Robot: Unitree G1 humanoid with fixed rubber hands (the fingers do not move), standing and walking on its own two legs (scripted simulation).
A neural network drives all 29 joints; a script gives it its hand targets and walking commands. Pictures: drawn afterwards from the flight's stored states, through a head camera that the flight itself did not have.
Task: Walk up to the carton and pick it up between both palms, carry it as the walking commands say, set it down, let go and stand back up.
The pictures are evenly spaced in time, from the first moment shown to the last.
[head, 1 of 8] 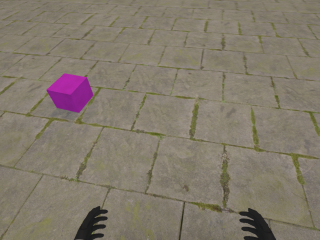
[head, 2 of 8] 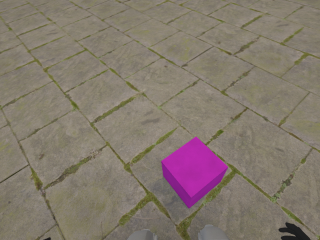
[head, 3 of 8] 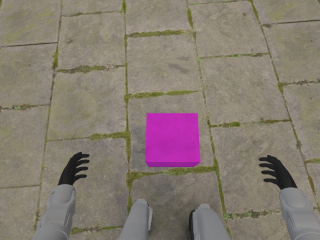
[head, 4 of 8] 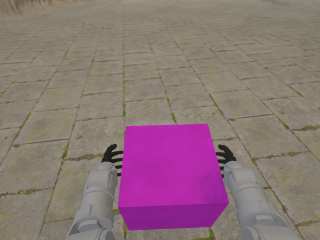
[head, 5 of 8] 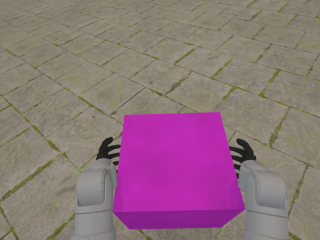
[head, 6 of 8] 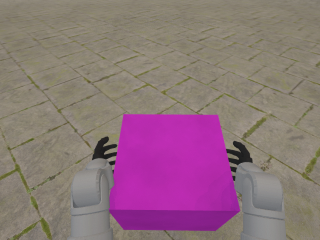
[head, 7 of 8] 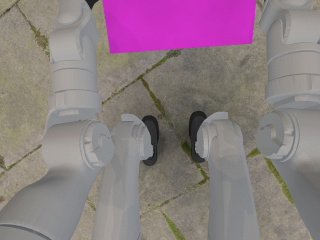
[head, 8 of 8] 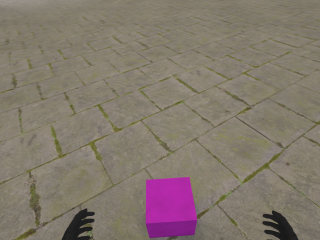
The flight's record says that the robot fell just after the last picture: no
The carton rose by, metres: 0.67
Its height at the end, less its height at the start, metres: +0.00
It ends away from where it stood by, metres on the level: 2.86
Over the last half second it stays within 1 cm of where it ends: yes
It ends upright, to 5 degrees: yes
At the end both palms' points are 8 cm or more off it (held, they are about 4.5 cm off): yes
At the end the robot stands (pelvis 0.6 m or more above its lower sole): yes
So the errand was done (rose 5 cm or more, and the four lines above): yes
